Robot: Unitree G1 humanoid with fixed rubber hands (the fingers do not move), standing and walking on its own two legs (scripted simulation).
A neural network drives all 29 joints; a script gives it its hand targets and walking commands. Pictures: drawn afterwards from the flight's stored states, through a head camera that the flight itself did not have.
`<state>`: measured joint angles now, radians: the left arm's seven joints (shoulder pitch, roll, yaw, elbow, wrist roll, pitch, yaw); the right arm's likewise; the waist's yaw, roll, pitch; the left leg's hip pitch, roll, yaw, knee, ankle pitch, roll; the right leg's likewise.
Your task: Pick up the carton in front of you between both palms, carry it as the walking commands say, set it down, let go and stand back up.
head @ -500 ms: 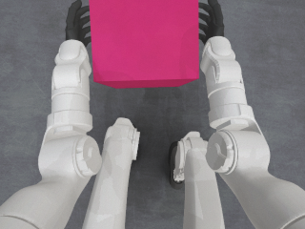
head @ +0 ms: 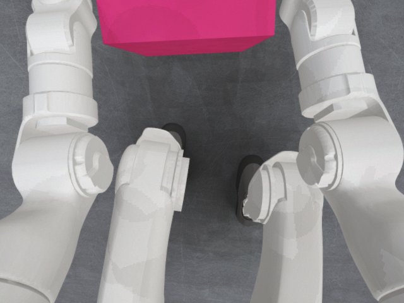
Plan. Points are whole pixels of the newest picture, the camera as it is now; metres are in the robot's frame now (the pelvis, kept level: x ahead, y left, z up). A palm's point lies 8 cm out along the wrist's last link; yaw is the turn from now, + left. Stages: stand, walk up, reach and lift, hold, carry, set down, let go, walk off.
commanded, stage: set down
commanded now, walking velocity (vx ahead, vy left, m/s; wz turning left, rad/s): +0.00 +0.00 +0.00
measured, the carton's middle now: out of the picture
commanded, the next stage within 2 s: none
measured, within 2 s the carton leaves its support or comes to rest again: rests again in 0.44 s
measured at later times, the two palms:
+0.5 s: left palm out of the picture +0.49 +0.28 -0.19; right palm out of the picture +0.57 -0.02 -0.19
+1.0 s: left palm out of the picture +0.49 +0.28 -0.20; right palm out of the picture +0.57 -0.02 -0.20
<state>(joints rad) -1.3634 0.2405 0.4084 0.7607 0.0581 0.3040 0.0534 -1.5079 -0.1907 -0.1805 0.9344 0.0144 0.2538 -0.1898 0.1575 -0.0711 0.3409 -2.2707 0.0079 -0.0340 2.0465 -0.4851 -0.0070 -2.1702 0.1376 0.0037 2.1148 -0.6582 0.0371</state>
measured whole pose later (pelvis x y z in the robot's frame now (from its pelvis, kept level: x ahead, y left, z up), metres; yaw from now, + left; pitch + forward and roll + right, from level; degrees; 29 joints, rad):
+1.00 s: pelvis -0.01 -0.01 -0.03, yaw +1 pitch +34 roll +1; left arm -1.46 0.31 0.52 0.97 0.13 0.22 -0.12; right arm -1.61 -0.23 -0.18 1.09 -0.03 0.19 -0.05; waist 0.16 -0.05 0.48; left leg -2.23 0.03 -0.02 2.13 -0.49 -0.02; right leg -2.17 0.17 0.01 2.22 -0.65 0.02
